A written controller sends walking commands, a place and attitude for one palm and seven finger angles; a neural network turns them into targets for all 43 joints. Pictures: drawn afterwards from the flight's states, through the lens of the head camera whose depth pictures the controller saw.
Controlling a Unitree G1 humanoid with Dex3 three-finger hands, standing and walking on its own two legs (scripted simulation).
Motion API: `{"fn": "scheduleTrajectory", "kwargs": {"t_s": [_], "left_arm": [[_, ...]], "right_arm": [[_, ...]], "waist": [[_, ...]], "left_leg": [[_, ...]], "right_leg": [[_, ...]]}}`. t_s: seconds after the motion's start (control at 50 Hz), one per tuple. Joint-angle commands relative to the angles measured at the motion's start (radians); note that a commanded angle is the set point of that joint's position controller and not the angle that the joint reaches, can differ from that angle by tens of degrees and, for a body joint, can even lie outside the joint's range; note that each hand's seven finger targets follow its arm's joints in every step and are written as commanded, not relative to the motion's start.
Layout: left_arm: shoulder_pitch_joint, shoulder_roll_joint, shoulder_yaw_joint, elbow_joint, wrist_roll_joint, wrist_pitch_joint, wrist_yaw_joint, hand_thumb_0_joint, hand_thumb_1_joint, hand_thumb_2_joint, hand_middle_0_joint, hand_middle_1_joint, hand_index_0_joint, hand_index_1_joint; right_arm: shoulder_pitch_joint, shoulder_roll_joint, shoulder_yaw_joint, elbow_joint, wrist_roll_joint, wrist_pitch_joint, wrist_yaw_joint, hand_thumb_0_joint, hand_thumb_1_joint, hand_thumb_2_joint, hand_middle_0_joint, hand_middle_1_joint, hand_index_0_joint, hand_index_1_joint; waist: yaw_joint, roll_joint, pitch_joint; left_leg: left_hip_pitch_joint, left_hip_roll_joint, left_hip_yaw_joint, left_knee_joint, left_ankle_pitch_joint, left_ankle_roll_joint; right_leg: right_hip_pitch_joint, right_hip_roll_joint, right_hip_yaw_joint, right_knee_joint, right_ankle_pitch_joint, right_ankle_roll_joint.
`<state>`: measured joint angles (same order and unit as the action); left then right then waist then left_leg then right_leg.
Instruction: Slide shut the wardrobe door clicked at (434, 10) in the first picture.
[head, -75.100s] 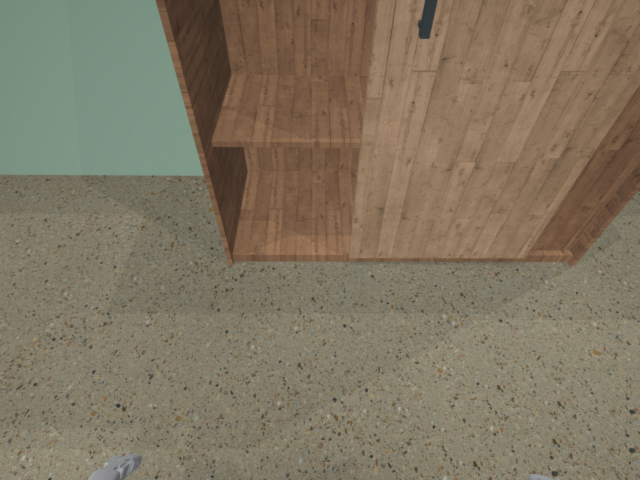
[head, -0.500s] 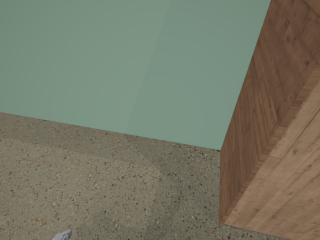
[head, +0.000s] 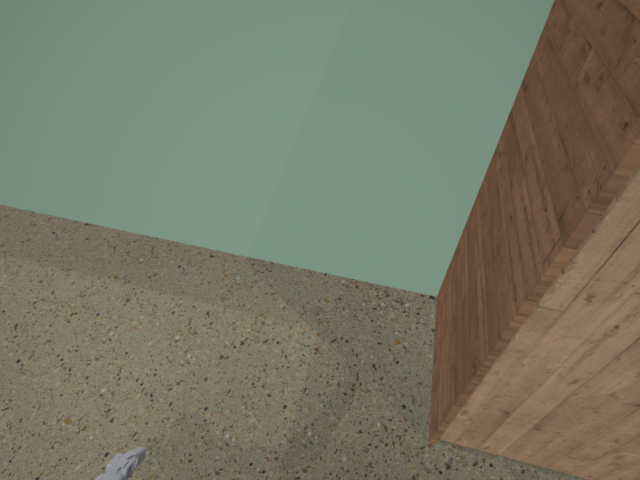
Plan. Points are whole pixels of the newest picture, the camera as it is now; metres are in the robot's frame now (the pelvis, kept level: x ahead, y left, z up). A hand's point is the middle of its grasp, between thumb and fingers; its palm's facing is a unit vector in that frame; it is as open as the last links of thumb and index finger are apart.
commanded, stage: stop walking and hold the door there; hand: right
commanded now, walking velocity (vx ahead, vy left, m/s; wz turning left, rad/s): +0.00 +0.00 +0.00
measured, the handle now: out of the picture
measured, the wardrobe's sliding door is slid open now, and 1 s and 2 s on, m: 0.00 0.00 0.00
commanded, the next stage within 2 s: loosen the grip on the handle in 1.18 s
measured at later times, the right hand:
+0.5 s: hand out of the picture +0.35 -0.39 +0.21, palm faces +0.55 +0.81 -0.22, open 5.6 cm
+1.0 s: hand out of the picture +0.35 -0.38 +0.22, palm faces +0.51 +0.85 -0.14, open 5.6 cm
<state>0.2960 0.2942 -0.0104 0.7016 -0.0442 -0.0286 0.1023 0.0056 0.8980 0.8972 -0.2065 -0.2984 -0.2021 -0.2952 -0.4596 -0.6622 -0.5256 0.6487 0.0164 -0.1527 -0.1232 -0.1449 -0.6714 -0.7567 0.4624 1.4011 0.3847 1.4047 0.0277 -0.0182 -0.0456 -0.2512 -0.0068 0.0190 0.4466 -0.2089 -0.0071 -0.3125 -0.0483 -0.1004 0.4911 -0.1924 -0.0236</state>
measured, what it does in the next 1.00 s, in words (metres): steps on the spot: right foot, then left foot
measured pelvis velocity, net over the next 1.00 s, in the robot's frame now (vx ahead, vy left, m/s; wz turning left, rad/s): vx -0.05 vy -0.07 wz -0.05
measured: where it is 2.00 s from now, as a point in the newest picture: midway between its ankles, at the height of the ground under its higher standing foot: outside the picture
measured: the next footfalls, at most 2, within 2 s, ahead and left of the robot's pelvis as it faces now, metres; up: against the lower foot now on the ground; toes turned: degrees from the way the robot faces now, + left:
right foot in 0.34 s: +0.04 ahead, -0.17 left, +0.00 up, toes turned -5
left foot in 0.68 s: -0.03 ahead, +0.02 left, +0.00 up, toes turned -2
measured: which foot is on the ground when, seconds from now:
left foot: down 0.00-0.36, up 0.38-0.66, down 0.68-1.00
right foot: down 0.00-0.16, up 0.18-0.32, down 0.34-1.00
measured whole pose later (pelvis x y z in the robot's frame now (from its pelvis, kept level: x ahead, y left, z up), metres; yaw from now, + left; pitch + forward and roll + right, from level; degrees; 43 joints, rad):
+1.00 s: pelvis -0.05 -0.07 +0.00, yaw -3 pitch +1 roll +2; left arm 0.23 0.30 -0.03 0.68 -0.04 -0.01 0.09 0.01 0.90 0.90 -0.21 -0.30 -0.20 -0.30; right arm -0.59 -0.51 -0.33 0.51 0.06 -0.06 -0.12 -0.10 -0.75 -0.77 0.46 1.40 0.31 1.40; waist 0.03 0.00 -0.01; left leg -0.16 -0.07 0.03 0.42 -0.27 0.04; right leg -0.33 -0.02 -0.07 0.48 -0.17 -0.04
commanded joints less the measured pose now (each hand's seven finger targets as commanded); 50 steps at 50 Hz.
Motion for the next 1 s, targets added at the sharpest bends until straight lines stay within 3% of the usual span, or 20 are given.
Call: {"fn": "scheduleTrajectory", "kwargs": {"t_s": [0.0, 0.04, 0.1, 0.16, 0.2, 0.24, 0.3, 0.32, 0.34, 0.36, 0.38, 0.4, 0.46, 0.56, 0.6, 0.66, 0.72, 0.78, 0.84, 0.98], "left_arm": [[-0.068, 0.159, 0.058, -0.123, -0.006, -0.043, 0.011, 0.000, 0.900, 0.900, -0.200, -0.300, -0.200, -0.300], [-0.064, 0.164, 0.068, -0.126, -0.004, -0.036, 0.008, 0.000, 0.900, 0.900, -0.200, -0.300, -0.200, -0.300], [-0.069, 0.161, 0.077, -0.122, -0.007, -0.020, 0.001, 0.000, 0.900, 0.900, -0.200, -0.300, -0.200, -0.300], [-0.095, 0.160, 0.078, -0.127, -0.014, -0.022, -0.001, 0.000, 0.900, 0.900, -0.200, -0.300, -0.200, -0.300], [-0.098, 0.157, 0.073, -0.121, -0.014, -0.031, -0.004, 0.000, 0.900, 0.900, -0.200, -0.300, -0.200, -0.300], [-0.098, 0.147, 0.066, -0.109, -0.008, -0.030, -0.002, 0.000, 0.900, 0.900, -0.200, -0.300, -0.200, -0.300], [-0.123, 0.130, 0.062, -0.108, -0.006, -0.023, 0.003, 0.000, 0.900, 0.900, -0.200, -0.300, -0.200, -0.300], [-0.129, 0.154, 0.073, -0.123, -0.007, -0.023, 0.006, 0.000, 0.900, 0.900, -0.200, -0.300, -0.200, -0.300], [-0.132, 0.149, 0.074, -0.145, -0.013, -0.021, -0.001, 0.000, 0.900, 0.900, -0.200, -0.300, -0.200, -0.300], [-0.121, 0.129, 0.068, -0.157, -0.012, -0.025, -0.011, 0.000, 0.900, 0.900, -0.200, -0.300, -0.200, -0.300], [-0.123, 0.112, 0.054, -0.160, 0.000, -0.035, -0.016, 0.000, 0.900, 0.900, -0.200, -0.300, -0.200, -0.300], [-0.122, 0.112, 0.054, -0.158, -0.003, -0.045, -0.019, 0.000, 0.900, 0.900, -0.200, -0.300, -0.200, -0.300], [-0.108, 0.119, 0.058, -0.141, -0.010, -0.063, -0.022, 0.000, 0.900, 0.900, -0.200, -0.300, -0.200, -0.300], [-0.132, 0.086, 0.012, -0.142, 0.005, -0.075, -0.031, 0.000, 0.900, 0.900, -0.200, -0.300, -0.200, -0.300], [-0.149, 0.088, 0.002, -0.147, 0.009, -0.069, -0.033, 0.000, 0.900, 0.900, -0.200, -0.300, -0.200, -0.300], [-0.151, 0.095, 0.004, -0.152, 0.011, -0.064, -0.030, 0.000, 0.900, 0.900, -0.200, -0.300, -0.200, -0.300], [-0.147, 0.103, 0.012, -0.159, -0.002, -0.057, -0.027, 0.000, 0.900, 0.900, -0.200, -0.300, -0.200, -0.300], [-0.143, 0.104, 0.012, -0.155, -0.007, -0.043, -0.019, 0.000, 0.900, 0.900, -0.200, -0.300, -0.200, -0.300], [-0.142, 0.112, 0.011, -0.152, -0.002, -0.036, -0.009, 0.000, 0.900, 0.900, -0.200, -0.300, -0.200, -0.300], [-0.127, 0.131, 0.024, -0.138, 0.000, -0.026, 0.004, 0.000, 0.900, 0.900, -0.200, -0.300, -0.200, -0.300]], "right_arm": [[-0.251, -0.297, -0.017, -0.137, -0.017, -0.028, -0.008, 0.000, -0.900, -0.900, 0.450, 1.400, 0.450, 1.400], [-0.247, -0.309, -0.025, -0.145, -0.021, -0.029, -0.009, 0.000, -0.900, -0.900, 0.450, 1.400, 0.450, 1.400], [-0.244, -0.341, -0.048, -0.128, -0.024, -0.025, -0.010, 0.000, -0.900, -0.900, 0.450, 1.400, 0.450, 1.400], [-0.254, -0.325, -0.045, -0.134, -0.018, -0.018, -0.003, 0.000, -0.900, -0.900, 0.450, 1.400, 0.450, 1.400], [-0.289, -0.312, -0.038, -0.175, -0.019, -0.022, 0.001, 0.000, -0.900, -0.900, 0.450, 1.400, 0.450, 1.400], [-0.287, -0.284, -0.020, -0.198, -0.021, -0.027, 0.004, 0.000, -0.900, -0.900, 0.450, 1.400, 0.450, 1.400], [-0.302, -0.208, 0.052, -0.289, -0.004, -0.037, 0.011, 0.000, -0.900, -0.900, 0.450, 1.400, 0.450, 1.400], [-0.308, -0.210, 0.049, -0.329, 0.001, -0.045, 0.008, 0.000, -0.900, -0.900, 0.450, 1.400, 0.450, 1.400], [-0.335, -0.143, 0.111, -0.397, 0.009, -0.057, 0.016, 0.000, -0.900, -0.900, 0.450, 1.400, 0.450, 1.400], [-0.324, -0.104, 0.148, -0.411, 0.004, -0.064, 0.026, 0.000, -0.900, -0.900, 0.450, 1.400, 0.450, 1.400], [-0.367, -0.067, 0.188, -0.471, 0.000, -0.071, 0.037, 0.000, -0.900, -0.900, 0.450, 1.400, 0.450, 1.400], [-0.385, -0.051, 0.194, -0.502, 0.000, -0.068, 0.034, 0.000, -0.900, -0.900, 0.450, 1.400, 0.450, 1.400], [-0.384, -0.007, 0.237, -0.521, 0.017, -0.024, 0.030, 0.000, -0.900, -0.900, 0.450, 1.400, 0.450, 1.400], [-0.473, -0.039, 0.229, -0.554, 0.022, 0.009, 0.028, 0.000, -0.900, -0.900, 0.450, 1.400, 0.450, 1.400], [-0.487, -0.043, 0.227, -0.540, 0.024, 0.016, 0.030, 0.000, -0.900, -0.900, 0.450, 1.400, 0.450, 1.400], [-0.510, -0.067, 0.206, -0.519, 0.021, 0.017, 0.028, 0.000, -0.900, -0.900, 0.450, 1.400, 0.450, 1.400], [-0.514, -0.070, 0.188, -0.494, 0.029, 0.024, 0.023, 0.000, -0.900, -0.900, 0.450, 1.400, 0.450, 1.400], [-0.502, -0.025, 0.231, -0.443, 0.038, 0.033, 0.024, 0.000, -0.900, -0.900, 0.450, 1.400, 0.450, 1.400], [-0.488, -0.064, 0.204, -0.397, 0.030, 0.030, 0.018, 0.000, -0.900, -0.900, 0.450, 1.400, 0.450, 1.400], [-0.459, -0.069, 0.207, -0.320, 0.030, 0.021, 0.012, 0.000, -0.900, -0.900, 0.450, 1.400, 0.450, 1.400]], "waist": [[-0.016, -0.043, -0.113], [-0.020, -0.040, -0.136], [-0.023, 0.050, -0.138], [-0.049, 0.152, -0.124], [-0.046, 0.168, -0.113], [-0.024, 0.175, -0.121], [-0.003, 0.091, -0.147], [-0.015, -0.030, -0.157], [-0.018, -0.172, -0.192], [-0.017, -0.246, -0.200], [-0.010, -0.263, -0.187], [-0.016, -0.192, -0.192], [0.000, -0.067, -0.214], [-0.010, -0.185, -0.255], [-0.019, -0.182, -0.271], [-0.013, -0.103, -0.321], [-0.013, -0.001, -0.346], [-0.008, -0.021, -0.315], [-0.013, -0.097, -0.269], [-0.009, -0.099, -0.204]], "left_leg": [[-0.034, 0.075, -0.068, -0.100, -0.031, 0.015], [-0.009, 0.115, -0.091, -0.107, 0.020, 0.020], [0.034, 0.247, -0.198, -0.119, 0.218, 0.063], [0.125, 0.396, -0.261, -0.085, 0.435, 0.143], [0.144, 0.440, -0.240, -0.041, 0.517, 0.158], [0.091, 0.405, -0.147, 0.003, 0.525, 0.113], [-0.002, 0.275, 0.003, 0.120, 0.392, 0.018], [-0.047, 0.189, 0.041, 0.207, 0.271, -0.022], [-0.083, 0.094, 0.065, 0.300, -0.019, -0.053], [-0.131, 0.052, 0.069, 0.382, -0.268, -0.048], [-0.181, 0.039, 0.063, 0.488, -0.356, -0.040], [-0.192, 0.038, 0.037, 0.544, -0.374, -0.030], [-0.200, 0.025, 0.002, 0.504, -0.250, -0.032], [-0.069, -0.013, 0.008, 0.162, -0.195, -0.012], [0.034, -0.012, -0.004, 0.016, -0.111, -0.002], [0.146, 0.052, -0.067, -0.084, 0.107, 0.025], [0.155, 0.083, -0.081, -0.045, 0.213, 0.024], [0.118, 0.084, -0.075, -0.049, 0.181, 0.014], [0.077, 0.064, -0.069, -0.061, 0.060, 0.010], [0.069, 0.064, -0.079, -0.097, 0.014, 0.015]], "right_leg": [[0.096, -0.080, 0.116, -0.091, -0.052, -0.010], [0.096, -0.053, 0.094, -0.027, 0.028, -0.013], [0.035, -0.009, 0.074, 0.124, 0.072, 0.007], [-0.133, 0.006, 0.156, 0.302, -0.222, 0.016], [-0.163, -0.016, 0.191, 0.323, -0.277, 0.016], [-0.058, -0.020, 0.164, 0.199, -0.204, 0.018], [0.154, -0.009, 0.077, -0.028, 0.166, 0.018], [0.178, -0.101, 0.171, -0.049, 0.366, -0.026], [0.213, -0.183, 0.261, -0.031, 0.588, -0.081], [0.243, -0.211, 0.279, -0.049, 0.692, -0.126], [0.252, -0.234, 0.312, -0.081, 0.687, -0.154], [0.242, -0.253, 0.337, -0.083, 0.643, -0.164], [0.309, -0.243, 0.317, -0.076, 0.551, -0.158], [0.342, -0.208, 0.295, -0.118, 0.362, -0.112], [0.302, -0.204, 0.279, -0.094, 0.328, -0.090], [0.262, -0.143, 0.221, -0.023, 0.305, -0.028], [0.256, -0.122, 0.194, 0.015, 0.336, -0.024], [0.257, -0.119, 0.195, -0.006, 0.316, -0.030], [0.227, -0.139, 0.234, -0.057, 0.248, -0.040], [0.166, -0.129, 0.237, -0.089, 0.170, -0.034]]}}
